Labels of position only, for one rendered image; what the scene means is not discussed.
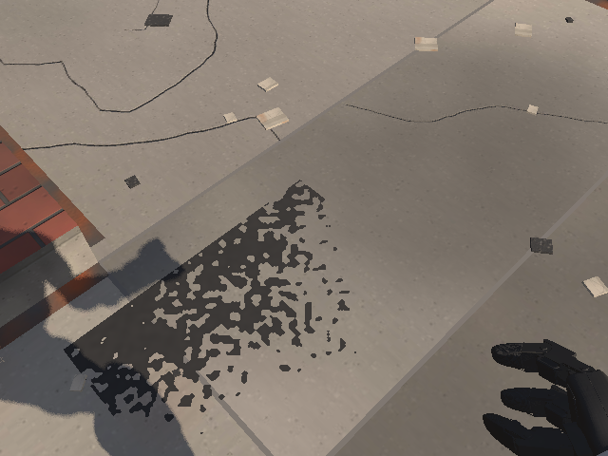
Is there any robot right hand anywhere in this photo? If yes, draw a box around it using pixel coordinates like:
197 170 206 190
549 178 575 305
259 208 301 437
483 339 608 456

